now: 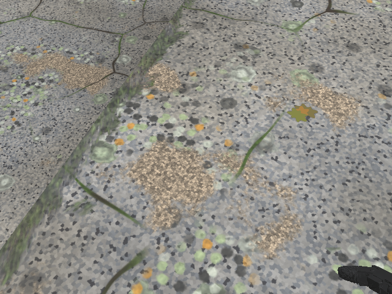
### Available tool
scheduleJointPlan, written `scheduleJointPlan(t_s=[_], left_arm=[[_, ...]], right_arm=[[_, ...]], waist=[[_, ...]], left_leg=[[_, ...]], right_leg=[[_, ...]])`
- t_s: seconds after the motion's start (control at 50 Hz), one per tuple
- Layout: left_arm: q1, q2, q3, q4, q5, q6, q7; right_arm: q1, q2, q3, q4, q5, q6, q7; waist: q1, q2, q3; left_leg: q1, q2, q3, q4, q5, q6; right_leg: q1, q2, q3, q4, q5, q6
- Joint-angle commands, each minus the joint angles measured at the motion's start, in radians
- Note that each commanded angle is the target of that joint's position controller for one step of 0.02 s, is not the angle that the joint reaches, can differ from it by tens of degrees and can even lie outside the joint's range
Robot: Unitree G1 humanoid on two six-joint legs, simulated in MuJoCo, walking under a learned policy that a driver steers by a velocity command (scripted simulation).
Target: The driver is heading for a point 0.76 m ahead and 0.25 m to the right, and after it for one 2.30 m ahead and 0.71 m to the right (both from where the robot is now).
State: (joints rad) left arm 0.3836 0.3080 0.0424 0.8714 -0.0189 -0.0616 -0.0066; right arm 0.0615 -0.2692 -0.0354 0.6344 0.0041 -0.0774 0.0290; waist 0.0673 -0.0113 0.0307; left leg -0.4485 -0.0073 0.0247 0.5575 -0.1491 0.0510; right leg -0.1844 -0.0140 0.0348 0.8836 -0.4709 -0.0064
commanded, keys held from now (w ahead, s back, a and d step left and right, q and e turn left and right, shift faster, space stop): w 0.02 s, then w+e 0.98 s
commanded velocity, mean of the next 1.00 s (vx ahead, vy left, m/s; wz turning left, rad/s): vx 0.50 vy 0.00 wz -0.44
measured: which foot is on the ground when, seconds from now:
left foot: down 0.00-0.46, up 0.48-0.92, down 0.94-1.00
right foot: up 0.00-0.46, down 0.48-0.94, up 0.96-1.00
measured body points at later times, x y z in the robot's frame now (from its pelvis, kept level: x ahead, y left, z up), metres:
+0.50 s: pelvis +0.28 -0.05 -0.01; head +0.32 -0.06 +0.44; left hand +0.53 +0.15 -0.10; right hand +0.24 -0.34 -0.14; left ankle +0.10 +0.10 -0.70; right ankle +0.37 -0.15 -0.73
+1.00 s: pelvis +0.57 -0.09 +0.00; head +0.59 -0.10 +0.45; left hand +0.75 +0.14 -0.12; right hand +0.64 -0.42 -0.07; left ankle +0.70 -0.03 -0.73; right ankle +0.38 -0.14 -0.68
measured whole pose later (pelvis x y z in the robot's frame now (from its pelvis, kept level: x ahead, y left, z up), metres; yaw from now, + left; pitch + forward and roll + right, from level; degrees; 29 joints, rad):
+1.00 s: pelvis +0.57 -0.09 +0.00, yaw -30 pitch +2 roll +1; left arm 0.37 0.31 0.07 0.73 -0.03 -0.02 0.02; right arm 0.07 -0.28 -0.04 0.68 -0.01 -0.12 0.02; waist 0.06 -0.03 0.01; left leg -0.45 -0.04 -0.02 0.55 -0.16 0.01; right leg -0.23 0.08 0.19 0.93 -0.50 -0.03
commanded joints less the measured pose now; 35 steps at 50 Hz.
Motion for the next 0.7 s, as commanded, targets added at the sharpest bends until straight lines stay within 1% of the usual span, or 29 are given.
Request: scheduleJointPlan(t_s=[0.02,0.04,0.06,0.08,0.1,0.12,0.14,0.18,0.22,0.26,0.28,0.32,0.36,0.38,0.4,0.42,0.44,0.46,0.48,0.5,0.52,0.54,0.56,0.58,0.6,0.62,0.64,0.66,0.7], left_arm=[[-0.089,0.137,0.022,-0.125,-0.019,-0.048,-0.007],[-0.111,0.124,0.023,-0.124,-0.007,-0.044,-0.005],[-0.096,0.114,0.027,-0.116,-0.001,-0.031,-0.005],[-0.072,0.093,0.023,-0.105,-0.003,-0.017,-0.005],[-0.058,0.071,0.020,-0.097,-0.004,-0.004,-0.004],[-0.066,0.061,0.019,-0.100,-0.005,0.005,-0.001],[-0.089,0.058,0.020,-0.108,-0.005,0.011,0.002],[-0.138,0.053,0.021,-0.124,-0.002,0.011,0.001],[-0.184,0.043,0.018,-0.137,0.000,0.005,-0.008],[-0.255,0.027,0.011,-0.159,0.002,0.000,-0.020],[-0.290,0.019,0.006,-0.174,0.002,-0.001,-0.026],[-0.344,0.016,0.003,-0.204,0.000,-0.001,-0.038],[-0.382,0.022,0.004,-0.235,0.001,0.000,-0.050],[-0.390,0.027,0.006,-0.249,0.001,0.000,-0.057],[-0.380,0.038,0.011,-0.259,0.001,0.001,-0.062],[-0.349,0.055,0.021,-0.262,0.002,0.004,-0.065],[-0.268,0.083,0.038,-0.251,0.002,0.008,-0.064],[-0.116,0.131,0.067,-0.216,0.000,0.010,-0.054],[0.045,0.218,0.100,-0.186,-0.003,0.020,-0.034],[0.022,0.306,0.111,-0.195,-0.012,0.015,-0.029],[0.062,0.214,0.087,-0.210,-0.007,0.008,-0.027],[0.024,0.171,0.075,-0.206,0.002,0.001,-0.024],[-0.037,0.152,0.070,-0.216,0.001,-0.002,-0.022],[-0.101,0.124,0.061,-0.231,0.004,-0.001,-0.019],[-0.136,0.105,0.053,-0.249,0.017,-0.001,-0.015],[-0.152,0.102,0.053,-0.258,0.019,-0.001,-0.013],[-0.156,0.108,0.054,-0.258,0.015,-0.002,-0.009],[-0.151,0.118,0.057,-0.254,0.012,-0.004,-0.004],[-0.131,0.146,0.066,-0.245,0.007,-0.002,0.009]], right_arm=[[0.272,-0.165,-0.053,0.022,0.004,0.006,-0.009],[0.216,-0.134,-0.044,0.022,-0.003,0.004,-0.005],[0.179,-0.110,-0.038,0.020,-0.011,-0.003,-0.003],[0.159,-0.106,-0.039,0.025,-0.013,-0.011,-0.002],[0.153,-0.107,-0.041,0.035,-0.012,-0.021,-0.002],[0.154,-0.115,-0.045,0.047,-0.014,-0.030,-0.003],[0.160,-0.123,-0.049,0.060,-0.018,-0.036,-0.006],[0.179,-0.132,-0.052,0.083,-0.023,-0.039,-0.014],[0.178,-0.140,-0.053,0.095,-0.019,-0.038,-0.021],[0.197,-0.154,-0.055,0.111,-0.015,-0.036,-0.027],[0.217,-0.162,-0.057,0.123,-0.012,-0.033,-0.030],[0.255,-0.173,-0.061,0.148,-0.005,-0.021,-0.032],[0.276,-0.182,-0.066,0.166,0.003,-0.004,-0.035],[0.277,-0.189,-0.068,0.170,0.007,0.006,-0.038],[0.267,-0.200,-0.071,0.169,0.008,0.015,-0.043],[0.259,-0.216,-0.076,0.165,0.009,0.024,-0.049],[0.251,-0.227,-0.079,0.161,0.008,0.034,-0.056],[0.238,-0.223,-0.075,0.154,0.009,0.042,-0.063],[0.258,-0.192,-0.060,0.131,-0.008,0.034,-0.069],[0.369,-0.040,-0.010,0.086,-0.037,0.001,-0.044],[0.258,-0.133,-0.025,0.084,0.000,-0.039,-0.026],[0.158,-0.172,-0.036,0.049,0.035,-0.061,-0.016],[0.133,-0.156,-0.030,0.042,0.025,-0.072,-0.021],[0.125,-0.159,-0.036,0.049,0.000,-0.071,-0.027],[0.143,-0.164,-0.042,0.050,-0.010,-0.061,-0.028],[0.159,-0.157,-0.043,0.048,-0.014,-0.048,-0.028],[0.170,-0.142,-0.041,0.050,-0.018,-0.037,-0.028],[0.163,-0.129,-0.038,0.047,-0.020,-0.028,-0.030],[0.094,-0.102,-0.027,0.024,-0.023,-0.021,-0.032]], waist=[[-0.152,0.130,-0.161],[-0.124,0.089,-0.093],[-0.089,0.105,-0.065],[-0.068,0.120,-0.057],[-0.056,0.116,-0.051],[-0.051,0.108,-0.037],[-0.052,0.095,-0.021],[-0.064,0.072,-0.003],[-0.077,0.067,0.007],[-0.107,0.056,0.026],[-0.122,0.049,0.037],[-0.143,0.039,0.055],[-0.149,0.040,0.063],[-0.143,0.047,0.060],[-0.127,0.061,0.042],[-0.104,0.084,0.005],[-0.056,0.101,-0.052],[0.028,0.084,-0.133],[0.090,-0.024,-0.240],[-0.033,-0.260,-0.338],[0.055,-0.142,-0.419],[0.064,-0.102,-0.267],[0.022,-0.011,-0.182],[-0.018,0.016,-0.118],[-0.054,-0.007,-0.100],[-0.074,-0.016,-0.091],[-0.086,-0.018,-0.081],[-0.088,-0.018,-0.068],[-0.071,-0.026,-0.039]], left_leg=[[0.609,0.321,-0.496,-0.265,-0.141,0.206],[0.488,0.285,-0.404,-0.301,-0.070,0.191],[0.399,0.257,-0.337,-0.337,-0.008,0.177],[0.338,0.243,-0.291,-0.370,0.024,0.175],[0.301,0.240,-0.246,-0.395,0.065,0.179],[0.280,0.240,-0.202,-0.415,0.101,0.181],[0.273,0.241,-0.166,-0.429,0.129,0.181],[0.296,0.236,-0.098,-0.438,0.183,0.169],[0.304,0.215,-0.021,-0.444,0.211,0.142],[0.316,0.214,0.030,-0.456,0.212,0.126],[0.340,0.225,0.043,-0.456,0.213,0.123],[0.422,0.249,0.063,-0.437,0.233,0.117],[0.514,0.275,0.078,-0.392,0.299,0.106],[0.550,0.284,0.088,-0.357,0.376,0.096],[0.571,0.286,0.104,-0.304,0.526,0.084],[0.586,0.284,0.120,-0.227,0.713,0.071],[0.581,0.274,0.138,-0.100,0.868,0.056],[0.504,0.238,0.167,0.103,0.882,0.026],[0.261,0.194,0.171,0.409,0.589,-0.015],[-0.204,-0.031,0.070,0.750,-0.390,-0.080],[-0.320,-0.024,-0.128,0.841,-0.431,-0.063],[-0.386,0.026,-0.129,0.814,-0.337,-0.041],[-0.355,0.069,-0.122,0.726,-0.255,-0.033],[-0.295,0.095,-0.114,0.638,-0.215,-0.042],[-0.223,0.112,-0.120,0.602,-0.188,-0.052],[-0.188,0.114,-0.116,0.566,-0.179,-0.066],[-0.171,0.114,-0.103,0.525,-0.171,-0.083],[-0.162,0.110,-0.090,0.477,-0.147,-0.100],[-0.153,0.092,-0.073,0.335,-0.028,-0.125]], right_leg=[[-0.599,-0.066,0.037,0.359,0.036,-0.021],[-0.569,-0.094,0.027,0.303,0.101,-0.014],[-0.509,-0.121,0.037,0.261,0.152,-0.008],[-0.457,-0.129,0.039,0.246,0.183,0.001],[-0.436,-0.128,0.039,0.236,0.206,0.010],[-0.444,-0.125,0.049,0.218,0.238,0.018],[-0.467,-0.122,0.062,0.187,0.278,0.026],[-0.507,-0.113,0.083,0.094,0.389,0.032],[-0.488,-0.098,0.064,-0.035,0.511,0.026],[-0.462,-0.086,0.022,-0.142,0.588,0.016],[-0.463,-0.082,0.009,-0.178,0.602,0.010],[-0.495,-0.077,-0.003,-0.234,0.582,-0.007],[-0.530,-0.067,-0.025,-0.269,0.507,-0.029],[-0.529,-0.057,-0.044,-0.279,0.454,-0.043],[-0.493,-0.034,-0.072,-0.286,0.400,-0.060],[-0.427,0.000,-0.107,-0.278,0.342,-0.079],[-0.314,0.041,-0.136,-0.276,0.301,-0.102],[-0.095,0.082,-0.138,-0.331,0.346,-0.138],[0.224,-0.041,0.076,-0.349,0.374,-0.203],[0.571,-0.291,0.649,-0.435,0.225,-0.406],[0.623,-0.317,0.784,-0.554,0.125,-0.411],[0.520,-0.284,0.628,-0.574,0.195,-0.357],[0.372,-0.240,0.514,-0.576,0.290,-0.323],[0.233,-0.204,0.427,-0.591,0.406,-0.303],[0.139,-0.180,0.379,-0.614,0.491,-0.301],[0.085,-0.167,0.361,-0.634,0.529,-0.305],[0.039,-0.159,0.332,-0.646,0.570,-0.309],[-0.007,-0.147,0.299,-0.656,0.598,-0.309],[-0.069,-0.111,0.242,-0.665,0.595,-0.286]])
